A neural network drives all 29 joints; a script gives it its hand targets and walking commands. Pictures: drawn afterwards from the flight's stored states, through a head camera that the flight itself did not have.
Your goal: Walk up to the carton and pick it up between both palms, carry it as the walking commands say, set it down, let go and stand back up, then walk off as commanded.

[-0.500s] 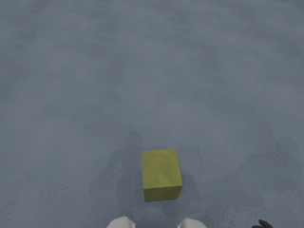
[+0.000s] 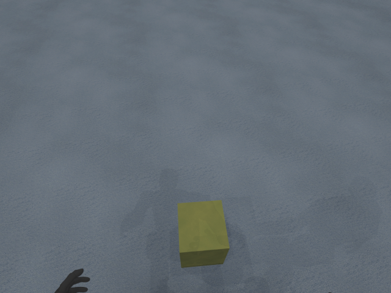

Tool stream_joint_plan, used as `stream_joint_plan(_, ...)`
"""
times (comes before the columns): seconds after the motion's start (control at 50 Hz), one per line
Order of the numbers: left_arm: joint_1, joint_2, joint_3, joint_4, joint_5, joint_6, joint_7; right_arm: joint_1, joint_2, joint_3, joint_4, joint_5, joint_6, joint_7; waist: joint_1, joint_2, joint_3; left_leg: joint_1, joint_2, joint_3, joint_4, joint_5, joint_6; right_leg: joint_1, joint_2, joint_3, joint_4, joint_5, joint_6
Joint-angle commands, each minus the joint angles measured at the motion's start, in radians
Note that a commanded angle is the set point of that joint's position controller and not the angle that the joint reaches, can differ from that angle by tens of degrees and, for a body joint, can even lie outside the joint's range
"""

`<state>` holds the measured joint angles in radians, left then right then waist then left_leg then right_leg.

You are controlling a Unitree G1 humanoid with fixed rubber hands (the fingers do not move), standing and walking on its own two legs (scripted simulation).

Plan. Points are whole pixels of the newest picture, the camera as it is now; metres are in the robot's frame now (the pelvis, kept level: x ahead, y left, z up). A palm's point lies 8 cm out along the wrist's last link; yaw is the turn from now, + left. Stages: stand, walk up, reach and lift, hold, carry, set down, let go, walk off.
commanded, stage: walk up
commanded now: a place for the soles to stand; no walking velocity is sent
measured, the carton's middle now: (201, 234) +0.45 -0.02 -0.64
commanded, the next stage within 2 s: none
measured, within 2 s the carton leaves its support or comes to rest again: neither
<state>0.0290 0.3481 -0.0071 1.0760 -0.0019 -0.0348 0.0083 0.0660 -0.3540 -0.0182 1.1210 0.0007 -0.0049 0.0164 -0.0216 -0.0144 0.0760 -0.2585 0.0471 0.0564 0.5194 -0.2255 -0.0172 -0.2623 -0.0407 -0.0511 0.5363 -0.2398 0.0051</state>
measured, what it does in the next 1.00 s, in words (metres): steps to the right: right foot, then left foot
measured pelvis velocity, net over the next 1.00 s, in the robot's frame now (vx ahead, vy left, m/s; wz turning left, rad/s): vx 0.04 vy -0.11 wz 0.00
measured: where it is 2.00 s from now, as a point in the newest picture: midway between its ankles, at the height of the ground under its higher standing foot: outside the picture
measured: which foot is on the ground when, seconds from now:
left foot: down 0.00-0.66, up 0.68-0.82, down 0.84-1.00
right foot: down 0.00-0.38, up 0.40-0.62, down 0.64-1.00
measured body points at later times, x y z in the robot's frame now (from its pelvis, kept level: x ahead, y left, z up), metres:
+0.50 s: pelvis +0.00 -0.01 +0.00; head +0.03 +0.00 +0.45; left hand +0.09 +0.31 -0.13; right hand +0.07 -0.32 -0.12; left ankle +0.03 +0.13 -0.73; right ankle +0.01 -0.14 -0.71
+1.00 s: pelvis +0.04 -0.11 -0.01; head +0.07 -0.10 +0.44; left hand +0.14 +0.18 -0.14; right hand +0.11 -0.41 -0.14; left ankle +0.04 +0.04 -0.73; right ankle +0.03 -0.20 -0.73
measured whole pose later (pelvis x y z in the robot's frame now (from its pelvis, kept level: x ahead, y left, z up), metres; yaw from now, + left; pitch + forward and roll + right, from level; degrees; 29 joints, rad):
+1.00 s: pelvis +0.04 -0.11 -0.01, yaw +0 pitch -1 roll +0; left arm 0.13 0.32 0.03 1.00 0.01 -0.02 0.00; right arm 0.15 -0.33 -0.03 1.06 -0.02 0.00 0.00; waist 0.00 -0.02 0.09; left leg -0.25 0.02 -0.04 0.61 -0.33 -0.02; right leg -0.22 0.01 -0.08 0.60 -0.36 -0.04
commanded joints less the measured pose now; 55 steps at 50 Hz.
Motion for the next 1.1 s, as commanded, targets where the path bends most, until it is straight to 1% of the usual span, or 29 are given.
stream_joint_plan(0.0, -0.047, 0.234, 0.048, -0.024, 0.005, -0.022, 0.008, -0.037, -0.205, -0.031, -0.030, -0.001, -0.015, -0.006, 0.010, -0.013, -0.151, 0.105, 0.085, -0.111, -0.128, 0.099, 0.043, 0.047, -0.107, 0.112, -0.171, 0.114, -0.042)
stream_joint_plan(0.06, -0.062, 0.232, 0.047, -0.023, 0.004, -0.019, 0.008, -0.049, -0.199, -0.030, -0.023, -0.004, -0.011, -0.006, 0.007, 0.040, -0.153, 0.128, 0.082, -0.101, -0.154, 0.138, 0.041, 0.063, -0.128, 0.129, -0.194, 0.143, -0.044)
stream_joint_plan(0.2, -0.062, 0.231, 0.049, -0.013, 0.008, -0.015, 0.001, -0.057, -0.195, -0.030, -0.022, -0.005, -0.007, -0.005, 0.006, -0.008, -0.126, 0.112, 0.080, -0.116, -0.192, 0.042, 0.037, 0.070, -0.115, 0.128, -0.250, 0.031, -0.035)
stream_joint_plan(0.28, -0.040, 0.226, 0.056, -0.011, 0.009, -0.013, 0.000, -0.062, -0.202, -0.032, -0.019, -0.015, -0.010, -0.008, 0.020, 0.020, -0.133, 0.095, 0.084, -0.117, -0.207, 0.039, 0.041, 0.097, -0.115, 0.108, -0.248, 0.045, -0.037)
stream_joint_plan(0.3, -0.037, 0.290, 0.102, -0.068, 0.060, 0.028, -0.032, 0.082, -0.322, -0.079, -0.018, -0.019, -0.034, -0.042, -0.034, -0.094, -0.122, 0.160, 0.151, -0.184, -0.223, -0.014, 0.078, -0.025, -0.031, 0.047, -0.102, 0.023, -0.054)
stream_joint_plan(0.34, 0.003, 0.248, 0.098, -0.093, 0.054, 0.066, -0.056, 0.119, -0.401, -0.117, -0.031, -0.029, -0.041, -0.063, -0.032, 0.078, -0.109, 0.206, 0.317, -0.366, -0.296, -0.156, 0.176, -0.199, -0.015, 0.070, 0.161, -0.187, -0.029)
stream_joint_plan(0.38, 0.018, 0.242, 0.122, -0.131, 0.054, 0.090, -0.068, 0.090, -0.387, -0.129, -0.073, -0.027, -0.050, -0.080, -0.010, 0.055, -0.066, 0.103, 0.374, -0.423, -0.299, -0.222, 0.239, -0.226, -0.041, 0.170, 0.322, -0.199, -0.026)
stream_joint_plan(0.44, 0.096, 0.235, 0.134, -0.146, 0.043, 0.091, -0.079, 0.032, -0.343, -0.136, -0.117, -0.026, -0.061, -0.086, 0.034, 0.139, -0.067, 0.108, 0.323, -0.253, -0.219, -0.020, 0.235, -0.250, -0.062, 0.178, 0.362, -0.217, -0.024)
stream_joint_plan(0.46, 0.092, 0.240, 0.136, -0.167, 0.050, 0.093, -0.087, 0.042, -0.352, -0.140, -0.130, -0.031, -0.060, -0.084, 0.022, 0.146, -0.058, 0.090, 0.310, -0.216, -0.191, 0.004, 0.233, -0.252, -0.052, 0.151, 0.328, -0.220, -0.015)
stream_joint_plan(0.52, 0.108, 0.236, 0.146, -0.174, 0.044, 0.085, -0.091, 0.027, -0.346, -0.141, -0.148, -0.040, -0.049, -0.066, 0.021, 0.234, -0.087, -0.027, 0.249, -0.151, -0.168, -0.178, 0.195, -0.100, -0.025, 0.067, 0.216, -0.217, -0.012)
stream_joint_plan(0.56, 0.222, 0.243, 0.161, -0.128, 0.053, 0.074, -0.072, -0.006, -0.318, -0.120, -0.184, -0.032, -0.033, -0.056, 0.073, 0.144, -0.127, -0.120, 0.196, -0.080, -0.027, -0.160, 0.148, 0.100, 0.025, 0.001, 0.052, -0.095, -0.032)
stream_joint_plan(0.58, 0.265, 0.294, 0.173, -0.113, 0.061, 0.064, -0.063, 0.046, -0.249, -0.104, -0.188, -0.032, -0.026, -0.057, 0.089, -0.035, -0.160, -0.171, 0.130, -0.015, 0.132, -0.222, 0.095, 0.175, 0.008, 0.074, -0.034, -0.146, -0.047)
stream_joint_plan(0.6, 0.255, 0.354, 0.177, -0.134, 0.056, 0.052, -0.052, 0.031, -0.153, -0.068, -0.221, -0.019, -0.021, -0.056, 0.122, -0.296, -0.072, -0.290, -0.042, 0.035, 0.325, -0.350, 0.020, 0.058, -0.212, 0.463, -0.297, -0.333, -0.125)
stream_joint_plan(0.62, 0.176, 0.388, 0.171, -0.166, 0.045, 0.044, -0.043, -0.008, -0.190, -0.077, -0.226, -0.014, -0.014, -0.061, 0.091, -0.198, -0.038, -0.262, -0.060, -0.111, 0.404, -0.383, 0.017, -0.055, -0.254, 0.548, -0.335, -0.448, -0.201)
stream_joint_plan(0.64, 0.130, 0.379, 0.172, -0.169, 0.039, 0.040, -0.038, 0.034, -0.228, -0.089, -0.193, -0.016, -0.019, -0.054, 0.057, -0.114, -0.024, -0.232, -0.026, -0.111, 0.443, -0.350, 0.034, -0.072, -0.262, 0.534, -0.328, -0.528, -0.214)
stream_joint_plan(0.68, 0.105, 0.345, 0.158, -0.184, 0.045, 0.036, -0.026, 0.093, -0.239, -0.089, -0.161, -0.003, -0.025, -0.052, 0.043, -0.094, 0.013, -0.195, 0.020, -0.093, 0.333, -0.319, 0.016, -0.065, -0.200, 0.381, -0.219, -0.309, -0.179)
stream_joint_plan(0.72, 0.099, 0.312, 0.141, -0.177, 0.030, 0.024, -0.016, 0.131, -0.227, -0.085, -0.147, -0.004, -0.028, -0.048, 0.023, -0.162, -0.041, -0.167, 0.000, -0.097, 0.295, -0.264, 0.014, 0.004, -0.226, 0.368, -0.189, -0.131, -0.175)
stream_joint_plan(0.76, 0.100, 0.314, 0.136, -0.166, 0.017, 0.021, -0.013, 0.148, -0.244, -0.087, -0.129, -0.017, -0.031, -0.048, 0.011, -0.131, -0.077, -0.044, -0.002, -0.081, 0.151, -0.188, 0.024, -0.005, -0.244, 0.329, -0.120, 0.024, -0.178)
stream_joint_plan(0.78, 0.052, 0.298, 0.124, -0.181, 0.016, 0.022, -0.014, 0.181, -0.230, -0.087, -0.112, -0.024, -0.035, -0.050, -0.019, -0.121, -0.075, 0.067, -0.005, -0.079, 0.016, -0.077, 0.036, -0.057, -0.228, 0.271, -0.061, 0.095, -0.149)
stream_joint_plan(0.8, 0.078, 0.243, 0.102, -0.178, 0.009, 0.020, -0.011, 0.180, -0.244, -0.092, -0.110, -0.035, -0.043, -0.054, -0.026, -0.036, -0.089, 0.141, 0.033, -0.188, -0.080, 0.051, 0.050, -0.106, -0.189, 0.221, 0.017, 0.152, -0.098)
stream_joint_plan(0.82, 0.102, 0.212, 0.094, -0.178, -0.005, 0.015, -0.005, 0.132, -0.268, -0.088, -0.122, -0.042, -0.044, -0.055, 0.012, 0.080, -0.112, 0.123, 0.116, -0.338, -0.117, 0.164, 0.106, -0.084, -0.102, 0.154, 0.080, 0.117, -0.043)
stream_joint_plan(0.84, 0.101, 0.200, 0.091, -0.176, -0.010, 0.014, -0.001, 0.043, -0.292, -0.084, -0.152, -0.034, -0.039, -0.048, 0.048, 0.110, -0.067, 0.052, 0.167, -0.413, -0.147, 0.131, 0.159, -0.064, -0.027, 0.095, 0.085, -0.002, -0.023)
stream_joint_plan(0.86, 0.112, 0.212, 0.091, -0.150, -0.006, 0.014, 0.003, -0.009, -0.273, -0.072, -0.167, -0.020, -0.036, -0.038, 0.060, 0.101, -0.073, -0.026, 0.161, -0.368, -0.097, 0.131, 0.193, 0.046, -0.011, 0.080, 0.010, -0.048, -0.023)
stream_joint_plan(0.88, 0.138, 0.226, 0.086, -0.136, 0.003, -0.002, 0.009, -0.018, -0.263, -0.066, -0.166, -0.024, -0.027, -0.032, 0.081, 0.115, -0.088, -0.061, 0.117, -0.308, -0.043, 0.181, 0.156, 0.112, -0.043, 0.129, -0.043, -0.010, -0.048)
stream_joint_plan(0.9, 0.149, 0.250, 0.085, -0.120, 0.014, -0.018, 0.014, -0.023, -0.232, -0.059, -0.146, -0.018, -0.025, -0.028, 0.073, 0.086, -0.100, -0.035, 0.040, -0.211, 0.043, 0.235, 0.081, 0.147, -0.132, 0.246, -0.150, 0.137, -0.066)
stream_joint_plan(0.94, 0.121, 0.316, 0.107, -0.103, 0.013, -0.027, 0.021, 0.045, -0.213, -0.061, -0.133, -0.011, -0.013, -0.033, 0.037, 0.050, -0.114, -0.058, -0.005, -0.130, 0.053, 0.175, 0.045, 0.242, -0.230, 0.270, -0.083, 0.484, -0.117)
stream_joint_plan(0.98, 0.158, 0.304, 0.109, -0.103, 0.001, -0.030, 0.030, 0.038, -0.216, -0.065, -0.127, -0.005, -0.014, -0.037, 0.051, 0.068, -0.151, -0.028, 0.012, -0.123, 0.074, 0.277, 0.056, 0.279, -0.225, 0.224, -0.057, 0.671, -0.126)
stream_joint_plan(1.04, 0.108, 0.268, 0.094, -0.097, 0.013, -0.029, 0.036, 0.023, -0.177, -0.053, -0.120, 0.015, 0.002, -0.028, 0.049, -0.087, -0.164, -0.022, 0.000, -0.097, 0.070, 0.180, 0.072, 0.292, -0.193, 0.143, -0.079, 0.673, -0.070)
stream_joint_plan(1.08, 0.076, 0.267, 0.099, -0.112, 0.011, -0.026, 0.036, 0.022, -0.181, -0.054, -0.127, 0.011, 0.007, -0.023, 0.030, -0.114, -0.168, 0.007, 0.009, -0.089, 0.036, 0.224, 0.063, 0.267, -0.178, 0.123, -0.066, 0.632, -0.086)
